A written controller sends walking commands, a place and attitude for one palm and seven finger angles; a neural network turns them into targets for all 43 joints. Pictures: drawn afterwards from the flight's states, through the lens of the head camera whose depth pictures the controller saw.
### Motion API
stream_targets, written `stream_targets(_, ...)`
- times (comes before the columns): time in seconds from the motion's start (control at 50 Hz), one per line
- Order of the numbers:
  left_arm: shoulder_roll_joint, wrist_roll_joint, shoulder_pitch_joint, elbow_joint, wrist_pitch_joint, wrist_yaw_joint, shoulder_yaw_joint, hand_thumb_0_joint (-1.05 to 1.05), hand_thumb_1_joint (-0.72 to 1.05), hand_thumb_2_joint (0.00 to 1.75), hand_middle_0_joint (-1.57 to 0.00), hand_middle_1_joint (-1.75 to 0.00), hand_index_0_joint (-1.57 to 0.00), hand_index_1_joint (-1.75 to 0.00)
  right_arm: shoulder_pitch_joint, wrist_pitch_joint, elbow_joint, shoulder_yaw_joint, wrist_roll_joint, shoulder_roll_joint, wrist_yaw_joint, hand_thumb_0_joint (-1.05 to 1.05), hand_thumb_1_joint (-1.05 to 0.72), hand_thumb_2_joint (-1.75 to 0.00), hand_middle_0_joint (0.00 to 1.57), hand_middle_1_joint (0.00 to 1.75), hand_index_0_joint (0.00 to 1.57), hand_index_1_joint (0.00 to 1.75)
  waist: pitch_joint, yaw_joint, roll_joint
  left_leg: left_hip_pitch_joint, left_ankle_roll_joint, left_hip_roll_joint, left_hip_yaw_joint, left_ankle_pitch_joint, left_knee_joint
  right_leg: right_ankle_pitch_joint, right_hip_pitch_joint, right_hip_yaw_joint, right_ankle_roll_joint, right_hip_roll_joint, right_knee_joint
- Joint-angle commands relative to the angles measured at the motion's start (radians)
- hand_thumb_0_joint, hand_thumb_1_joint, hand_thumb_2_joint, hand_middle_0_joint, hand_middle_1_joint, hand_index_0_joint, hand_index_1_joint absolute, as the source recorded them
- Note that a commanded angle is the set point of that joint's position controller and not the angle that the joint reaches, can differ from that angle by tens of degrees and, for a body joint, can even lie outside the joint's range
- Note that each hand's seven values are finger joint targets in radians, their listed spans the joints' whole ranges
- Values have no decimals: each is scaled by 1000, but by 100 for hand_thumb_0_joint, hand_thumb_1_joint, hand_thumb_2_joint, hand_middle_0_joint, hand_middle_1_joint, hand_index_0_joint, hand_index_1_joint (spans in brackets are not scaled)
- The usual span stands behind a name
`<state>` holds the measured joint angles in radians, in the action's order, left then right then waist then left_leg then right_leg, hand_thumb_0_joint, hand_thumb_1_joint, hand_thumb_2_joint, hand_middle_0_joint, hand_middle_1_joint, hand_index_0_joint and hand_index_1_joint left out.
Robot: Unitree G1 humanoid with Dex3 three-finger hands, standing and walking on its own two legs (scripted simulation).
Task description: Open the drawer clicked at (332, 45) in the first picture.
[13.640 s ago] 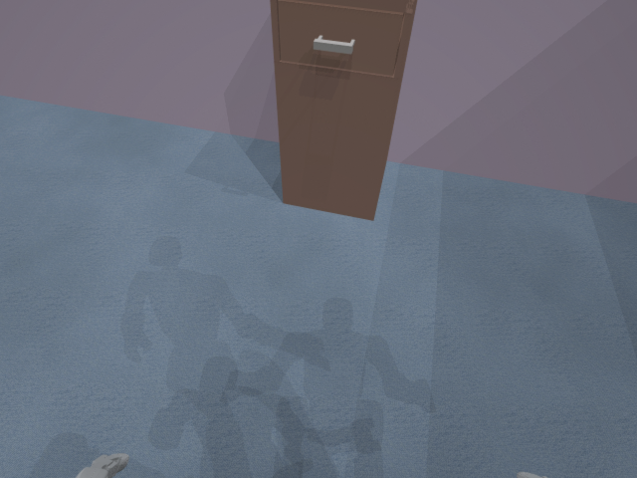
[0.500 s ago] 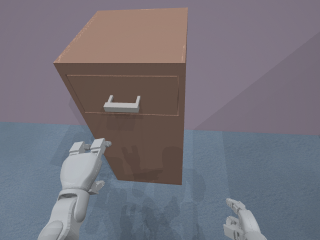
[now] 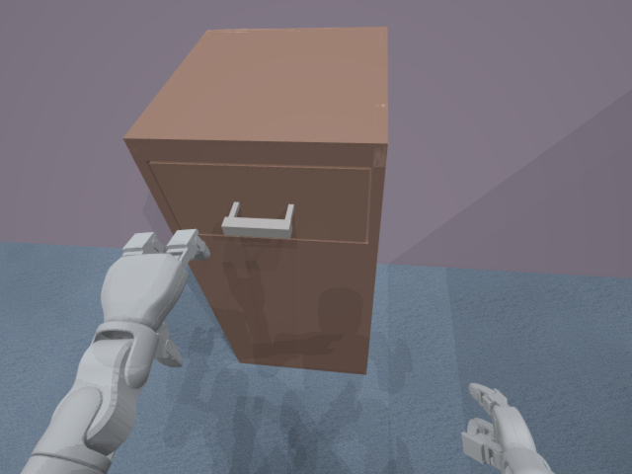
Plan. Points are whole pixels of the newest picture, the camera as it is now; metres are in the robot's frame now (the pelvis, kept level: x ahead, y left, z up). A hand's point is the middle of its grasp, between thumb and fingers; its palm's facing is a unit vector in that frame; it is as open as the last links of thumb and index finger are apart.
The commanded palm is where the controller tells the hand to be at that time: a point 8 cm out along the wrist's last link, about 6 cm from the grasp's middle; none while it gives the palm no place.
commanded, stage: raise the hand with hooked fingers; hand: left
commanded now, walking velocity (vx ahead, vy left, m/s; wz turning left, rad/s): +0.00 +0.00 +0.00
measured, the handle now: (260, 218) +0.52 +0.17 -0.01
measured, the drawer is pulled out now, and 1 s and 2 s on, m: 0.00 0.00 0.00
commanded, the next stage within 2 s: move the hooked fingers above the handle in 0.60 s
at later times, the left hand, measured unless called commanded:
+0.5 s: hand (160, 281) +0.30 +0.23 +0.10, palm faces +0.01 -0.09 -1.00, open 13.8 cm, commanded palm +0.28 +0.24 +0.16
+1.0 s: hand (189, 270) +0.33 +0.21 +0.09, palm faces +0.02 -0.06 -1.00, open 13.8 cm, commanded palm +0.31 +0.22 +0.15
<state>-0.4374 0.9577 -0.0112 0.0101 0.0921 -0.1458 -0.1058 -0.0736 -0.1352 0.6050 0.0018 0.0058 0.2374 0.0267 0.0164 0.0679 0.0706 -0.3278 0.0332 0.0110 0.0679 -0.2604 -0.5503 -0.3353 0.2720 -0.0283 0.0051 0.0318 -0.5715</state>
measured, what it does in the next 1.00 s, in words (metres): stands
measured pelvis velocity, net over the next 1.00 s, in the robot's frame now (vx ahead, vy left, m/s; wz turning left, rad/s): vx -0.01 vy -0.02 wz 0.02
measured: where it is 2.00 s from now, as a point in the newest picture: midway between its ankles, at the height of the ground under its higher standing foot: outside the picture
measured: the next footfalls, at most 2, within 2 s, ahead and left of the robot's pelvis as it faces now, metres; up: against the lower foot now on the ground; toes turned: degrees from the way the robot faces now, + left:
none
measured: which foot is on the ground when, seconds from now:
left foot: down 0.00-1.00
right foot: down 0.00-1.00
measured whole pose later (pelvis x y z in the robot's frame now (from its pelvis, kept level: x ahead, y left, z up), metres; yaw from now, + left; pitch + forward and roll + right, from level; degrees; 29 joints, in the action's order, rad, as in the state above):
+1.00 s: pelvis -0.01 -0.02 +0.01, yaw +1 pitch +3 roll +0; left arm -0.47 0.94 0.25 -0.20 -0.01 -0.07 -0.12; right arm -0.10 -0.14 0.64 0.01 -0.02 0.24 0.03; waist 0.00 0.06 0.07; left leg -0.32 0.01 0.00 0.04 -0.20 -0.48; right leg -0.29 0.26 -0.06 -0.02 0.02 -0.51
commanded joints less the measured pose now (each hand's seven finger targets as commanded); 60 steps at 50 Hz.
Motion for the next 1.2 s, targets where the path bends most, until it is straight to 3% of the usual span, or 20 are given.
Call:
stream_targets(0.0, -219, -12, 286, 178, 1, -3, 173, 0, -50, 30, -30, -120, -30, -120, 105, 26, -139, -31, -6, 103, 7, 0, -90, -90, 20, 30, 20, 30, 219, 10, -30, 184, -12, 1, -67, 318, 89, 290, -50, -5, -41, -51, 92)
stream_targets(0.16, -272, -48, 420, 176, -10, 110, 173, 0, -50, 30, -30, -120, -30, -120, 95, 13, -137, -26, -10, 117, 8, 0, -90, -90, 20, 30, 20, 30, 274, -7, -26, 240, -7, 6, -72, 382, 103, 347, -102, -6, -34, -50, 124)
stream_targets(0.18, -279, -53, 430, 166, -16, 123, 174, 0, -50, 30, -30, -120, -30, -120, 95, 12, -136, -26, -10, 120, 10, 0, -90, -90, 20, 30, 20, 30, 257, -11, -30, 238, -5, 8, -71, 381, 103, 351, -99, -7, -33, -51, 131)
stream_targets(0.22, -250, -68, 370, 142, -30, 147, 162, 0, -50, 30, -30, -120, -30, -120, 83, 9, -135, -29, -10, 121, 5, 0, -90, -90, 20, 30, 20, 30, 235, -5, -53, 227, -4, 9, -67, 389, 107, 370, -100, -10, -31, -52, 137)
stream_targets(0.28, -263, -89, 300, 147, -61, 170, 191, 0, -50, 30, -30, -120, -30, -120, 76, 8, -138, -33, -9, 128, -5, 0, -90, -90, 20, 30, 20, 30, 238, 8, -65, 212, -1, 11, -62, 410, 109, 410, -125, -6, -30, -49, 139)
stream_targets(0.34, -311, -86, 309, 216, -105, 150, 249, 0, -50, 30, -30, -120, -30, -120, 81, 12, -145, -36, -3, 132, -10, 0, -90, -90, 20, 30, 20, 30, 278, 22, -50, 210, -2, 14, -65, 438, 101, 435, -144, -1, -32, -50, 129)
stream_targets(0.42, -310, -83, 338, 250, -149, 84, 271, 0, -50, 30, -30, -120, -30, -120, 67, 21, -137, -45, -1, 125, -10, 0, -90, -90, 20, 30, 20, 30, 290, 23, -21, 215, -3, 17, -65, 430, 94, 416, -115, -4, -32, -47, 122)
stream_targets(0.52, -286, -73, 341, 166, -120, 31, 253, 0, -50, 30, -30, -120, -30, -120, 62, 20, -117, -52, -12, 126, -11, 0, -90, -90, 20, 30, 20, 30, 259, 16, -40, 181, -5, 18, -55, 331, 100, 330, -78, -7, -31, -47, 130)
stream_targets(0.64, -268, -71, 345, 170, -72, 57, 200, 0, -50, 30, -30, -120, -30, -120, 92, 19, -125, -50, -20, 133, -5, 0, -90, -90, 20, 30, 20, 30, 277, 5, -52, 182, 2, 21, -49, 285, 106, 309, -96, 9, -26, -45, 141)
stream_targets(0.68, -267, -72, 348, 178, -78, 72, 188, 0, -50, 30, -30, -120, -30, -120, 88, 19, -125, -47, -17, 128, -3, 0, -90, -90, 20, 30, 20, 30, 263, 5, -51, 183, 4, 22, -51, 279, 114, 304, -98, 5, -25, -42, 143)
stream_targets(0.74, -222, -67, 425, 153, -89, 82, 136, 0, -50, 30, -30, -120, -30, -120, 88, 22, -122, -41, -19, 126, 3, 0, -90, -90, 20, 30, 20, 30, 211, -20, -56, 179, 4, 21, -55, 236, 116, 251, -44, -2, -26, -50, 156)
stream_targets(0.8, -239, -48, 477, 71, -102, 69, 147, 0, -50, 30, -30, -120, -30, -120, 66, 25, -105, -39, -18, 123, 12, 0, -90, -90, 20, 30, 20, 30, 189, -19, -86, 164, 4, 22, -54, 195, 120, 206, -22, -4, -26, -49, 160)
stream_targets(0.82, -233, -40, 526, 61, -107, 63, 133, 0, -50, 30, -30, -120, -30, -120, 62, 26, -101, -38, -19, 123, 13, 0, -90, -90, 20, 30, 20, 30, 195, -22, -84, 165, 4, 23, -53, 185, 119, 194, -14, -1, -26, -47, 161)
stream_targets(0.88, -285, -22, 576, -9, -112, 38, 182, 0, -50, 30, -30, -120, -30, -120, 51, 31, -88, -38, -20, 119, 19, 0, -90, -90, 20, 30, 20, 30, 234, -9, -71, 154, 3, 24, -49, 184, 116, 189, -38, 6, -29, -45, 154)
stream_targets(0.92, -262, -15, 604, -6, -112, 24, 162, 0, -50, 30, -30, -120, -30, -120, 51, 30, -90, -41, -21, 114, 18, 0, -90, -90, 20, 30, 20, 30, 275, -6, -25, 166, 2, 28, -45, 217, 105, 225, -49, 9, -33, -45, 139)
stream_targets(0.96, -253, -16, 637, -40, -105, 16, 150, 0, -50, 30, -30, -120, -30, -120, 39, 32, -86, -42, -23, 117, 17, 0, -90, -90, 20, 30, 20, 30, 288, -13, -20, 162, 1, 26, -46, 218, 103, 221, -47, 7, -34, -46, 135)
stream_targets(1.08, -210, -16, 654, -136, -70, 36, 100, 0, -50, 30, -30, -120, -30, -120, 12, 25, -89, -51, -28, 129, 14, 0, -90, -90, 20, 30, 20, 30, 283, -24, -84, 135, 6, 22, -40, 232, 93, 264, -45, 6, -31, -46, 125)
stream_targets(1.18, -234, -19, 648, -131, -90, 54, 120, 0, -50, 30, -30, -120, -30, -120, -11, 20, -94, -61, -25, 138, 15, 0, -90, -90, 20, 30, 20, 30, 321, -21, -94, 133, 13, 27, -38, 290, 71, 355, -70, 15, -30, -44, 102)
